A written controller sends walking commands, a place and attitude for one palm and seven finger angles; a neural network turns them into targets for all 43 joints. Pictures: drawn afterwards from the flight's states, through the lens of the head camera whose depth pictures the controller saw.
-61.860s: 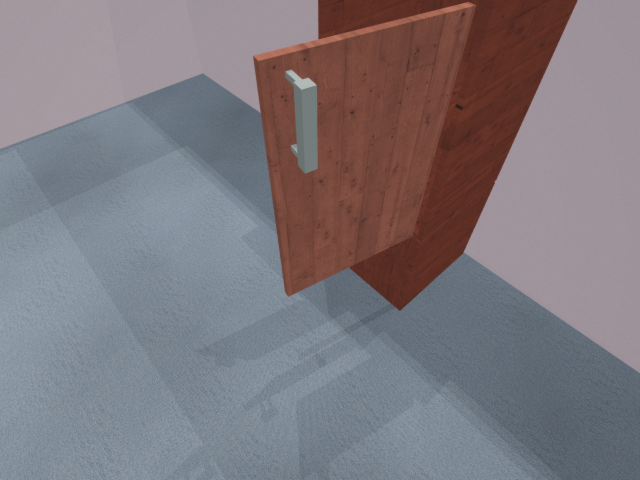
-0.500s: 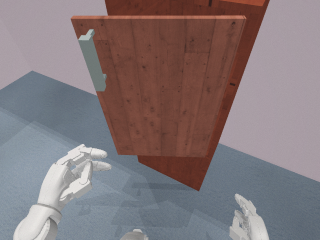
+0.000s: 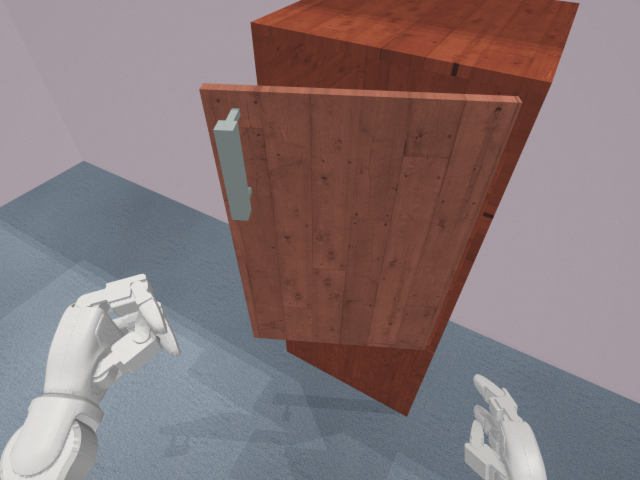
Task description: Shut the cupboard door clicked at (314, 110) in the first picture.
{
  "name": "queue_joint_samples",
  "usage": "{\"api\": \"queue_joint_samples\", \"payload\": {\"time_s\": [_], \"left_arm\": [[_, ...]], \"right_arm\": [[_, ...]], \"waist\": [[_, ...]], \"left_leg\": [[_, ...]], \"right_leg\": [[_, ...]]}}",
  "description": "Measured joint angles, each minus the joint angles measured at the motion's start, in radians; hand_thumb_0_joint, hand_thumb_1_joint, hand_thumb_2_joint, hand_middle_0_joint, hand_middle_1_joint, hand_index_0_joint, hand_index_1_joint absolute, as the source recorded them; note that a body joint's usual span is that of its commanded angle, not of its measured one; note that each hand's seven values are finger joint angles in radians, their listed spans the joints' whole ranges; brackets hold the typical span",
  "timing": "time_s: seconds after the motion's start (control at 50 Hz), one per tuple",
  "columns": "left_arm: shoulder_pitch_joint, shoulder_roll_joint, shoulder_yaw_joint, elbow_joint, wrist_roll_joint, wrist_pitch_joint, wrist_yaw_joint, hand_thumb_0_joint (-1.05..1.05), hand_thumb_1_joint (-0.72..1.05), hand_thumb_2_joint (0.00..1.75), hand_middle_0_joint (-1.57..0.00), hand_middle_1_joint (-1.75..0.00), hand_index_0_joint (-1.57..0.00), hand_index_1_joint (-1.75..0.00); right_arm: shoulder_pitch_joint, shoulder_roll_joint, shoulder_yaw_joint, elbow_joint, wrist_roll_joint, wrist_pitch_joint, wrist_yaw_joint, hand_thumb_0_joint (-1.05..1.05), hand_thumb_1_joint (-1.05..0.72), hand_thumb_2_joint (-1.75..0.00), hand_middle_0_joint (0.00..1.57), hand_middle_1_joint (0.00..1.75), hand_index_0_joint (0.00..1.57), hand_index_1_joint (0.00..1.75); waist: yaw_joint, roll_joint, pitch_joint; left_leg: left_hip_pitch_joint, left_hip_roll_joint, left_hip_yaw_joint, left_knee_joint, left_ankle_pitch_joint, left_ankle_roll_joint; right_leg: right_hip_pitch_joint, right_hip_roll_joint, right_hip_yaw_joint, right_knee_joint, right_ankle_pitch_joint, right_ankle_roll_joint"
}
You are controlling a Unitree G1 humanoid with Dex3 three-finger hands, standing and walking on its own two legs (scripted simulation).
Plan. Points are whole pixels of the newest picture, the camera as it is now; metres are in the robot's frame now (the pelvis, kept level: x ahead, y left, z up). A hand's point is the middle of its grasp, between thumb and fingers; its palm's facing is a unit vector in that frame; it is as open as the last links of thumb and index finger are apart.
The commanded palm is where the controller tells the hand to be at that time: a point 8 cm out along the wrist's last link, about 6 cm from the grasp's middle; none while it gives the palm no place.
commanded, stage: raise the hand and make a fist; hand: left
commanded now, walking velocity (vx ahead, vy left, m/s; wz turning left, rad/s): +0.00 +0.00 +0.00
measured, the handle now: (238, 165) +0.46 +0.16 +0.18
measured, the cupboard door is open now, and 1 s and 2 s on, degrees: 25 25 25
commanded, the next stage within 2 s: bring the fist close to the handle in 0.70 s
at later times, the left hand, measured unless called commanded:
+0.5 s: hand (159, 320) +0.22 +0.18 +0.17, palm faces +0.03 -1.00 -0.04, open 3.1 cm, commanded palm +0.18 +0.23 +0.18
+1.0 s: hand (182, 294) +0.24 +0.16 +0.18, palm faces +0.08 -0.99 -0.07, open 3.1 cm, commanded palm +0.22 +0.20 +0.18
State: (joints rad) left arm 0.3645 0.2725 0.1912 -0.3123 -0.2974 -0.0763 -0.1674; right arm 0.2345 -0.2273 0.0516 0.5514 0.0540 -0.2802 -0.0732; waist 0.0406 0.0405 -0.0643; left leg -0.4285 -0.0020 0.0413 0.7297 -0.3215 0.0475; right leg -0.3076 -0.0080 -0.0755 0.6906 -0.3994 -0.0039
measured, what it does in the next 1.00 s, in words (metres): stands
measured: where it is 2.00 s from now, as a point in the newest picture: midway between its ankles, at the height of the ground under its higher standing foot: outside the picture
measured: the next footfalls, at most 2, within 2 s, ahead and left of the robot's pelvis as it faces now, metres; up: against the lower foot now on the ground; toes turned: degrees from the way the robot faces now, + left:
none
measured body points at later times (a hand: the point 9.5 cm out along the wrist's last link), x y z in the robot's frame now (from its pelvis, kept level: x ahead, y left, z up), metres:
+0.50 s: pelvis -0.02 -0.01 +0.02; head -0.06 -0.03 +0.47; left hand +0.21 +0.23 +0.17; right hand +0.18 -0.23 -0.04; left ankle +0.04 +0.08 -0.72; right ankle -0.02 -0.12 -0.72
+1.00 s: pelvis +0.00 -0.03 +0.02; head -0.03 -0.06 +0.47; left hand +0.23 +0.22 +0.18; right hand +0.19 -0.26 -0.05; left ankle +0.04 +0.08 -0.72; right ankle -0.02 -0.12 -0.72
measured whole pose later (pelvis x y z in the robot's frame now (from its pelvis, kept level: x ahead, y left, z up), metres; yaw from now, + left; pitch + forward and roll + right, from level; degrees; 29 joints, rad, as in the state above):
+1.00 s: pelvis +0.00 -0.03 +0.02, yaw +0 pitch -4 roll +0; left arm 0.14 0.28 0.23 -0.24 -0.29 0.16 -0.18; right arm 0.22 -0.26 0.07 0.64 0.06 -0.25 -0.10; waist 0.05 0.06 -0.01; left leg -0.23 0.02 0.02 0.54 -0.23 0.00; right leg -0.12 0.02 -0.09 0.52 -0.33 -0.04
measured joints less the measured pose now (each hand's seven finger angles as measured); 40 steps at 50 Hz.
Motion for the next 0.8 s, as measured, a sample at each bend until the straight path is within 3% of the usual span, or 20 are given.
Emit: {"api": "queue_joint_samples", "payload": {"time_s": [0.06, 0.12, 0.22, 0.4, 0.52, 0.58, 0.7, 0.8], "left_arm": [[-0.048, -0.006, 0.016, -0.007, -0.008, 0.041, -0.011, 0.02, 0.90, 0.90, -1.20, -1.38, -1.20, -1.39], [-0.085, -0.009, 0.007, 0.000, -0.005, 0.120, -0.037, 0.02, 0.90, 0.90, -1.24, -1.43, -1.24, -1.44], [-0.124, 0.013, -0.006, -0.001, 0.011, 0.236, -0.044, 0.02, 0.90, 0.90, -1.27, -1.47, -1.28, -1.48], [-0.223, 0.030, 0.068, -0.001, -0.015, 0.270, -0.030, 0.02, 0.90, 0.90, -1.30, -1.49, -1.30, -1.50], [-0.168, 0.006, 0.033, 0.023, -0.003, 0.352, -0.044, 0.02, 0.90, 0.90, -1.30, -1.50, -1.30, -1.50], [-0.133, 0.008, 0.016, -0.002, 0.013, 0.337, -0.018, 0.02, 0.90, 0.90, -1.30, -1.50, -1.30, -1.50], [-0.155, 0.013, 0.043, -0.022, 0.011, 0.224, 0.009, 0.02, 0.90, 0.90, -1.30, -1.50, -1.30, -1.50], [-0.176, 0.010, 0.048, 0.031, -0.007, 0.251, -0.036, 0.02, 0.90, 0.90, -1.30, -1.50, -1.30, -1.50]], "right_arm": [[-0.008, 0.004, 0.019, 0.004, 0.003, 0.008, 0.005, 0.01, -0.90, -0.90, 0.20, 0.30, 0.21, 0.30], [-0.013, 0.005, 0.033, 0.010, 0.010, 0.028, 0.003, 0.01, -0.90, -0.90, 0.20, 0.30, 0.21, 0.30], [-0.021, 0.006, 0.047, 0.020, 0.013, 0.056, -0.009, 0.01, -0.90, -0.90, 0.20, 0.30, 0.21, 0.30], [-0.017, -0.010, 0.048, 0.059, 0.022, 0.061, -0.011, 0.01, -0.90, -0.90, 0.20, 0.30, 0.21, 0.30], [-0.015, -0.022, 0.035, 0.054, 0.027, 0.082, -0.012, 0.01, -0.90, -0.90, 0.20, 0.30, 0.21, 0.30], [-0.011, -0.022, 0.029, 0.050, 0.018, 0.075, -0.015, 0.01, -0.90, -0.90, 0.20, 0.30, 0.21, 0.30], [-0.003, -0.025, 0.024, 0.071, 0.012, 0.045, -0.015, 0.01, -0.90, -0.90, 0.20, 0.30, 0.21, 0.30], [-0.011, -0.031, 0.023, 0.083, 0.020, 0.044, -0.018, 0.01, -0.90, -0.90, 0.20, 0.30, 0.21, 0.30]], "waist": [[0.014, 0.007, -0.001], [0.024, 0.013, 0.003], [0.026, 0.012, 0.023], [0.020, 0.017, 0.034], [0.005, 0.018, 0.039], [0.004, 0.009, 0.050], [0.011, 0.015, 0.054], [0.010, 0.042, 0.043]], "left_leg": [[0.033, -0.004, -0.004, -0.027, 0.012, 0.001], [0.066, -0.008, -0.007, -0.058, 0.028, 0.003], [0.115, -0.011, -0.005, -0.112, 0.059, 0.002], [0.179, -0.006, -0.008, -0.182, 0.101, -0.010], [0.188, 0.001, -0.006, -0.202, 0.116, -0.018], [0.194, 0.006, -0.007, -0.205, 0.117, -0.024], [0.204, 0.015, -0.022, -0.202, 0.115, -0.037], [0.200, 0.022, -0.025, -0.199, 0.110, -0.041]], "right_leg": [[0.038, -0.002, -0.005, -0.032, 0.014, 0.002], [0.071, -0.004, -0.007, -0.064, 0.030, 0.004], [0.115, -0.005, -0.006, -0.109, 0.056, 0.002], [0.172, 0.003, -0.008, -0.167, 0.091, -0.009], [0.173, 0.010, -0.005, -0.175, 0.100, -0.016], [0.176, 0.015, -0.005, -0.173, 0.099, -0.023], [0.196, 0.027, -0.018, -0.183, 0.098, -0.035], [0.197, 0.035, -0.020, -0.192, 0.099, -0.037]]}}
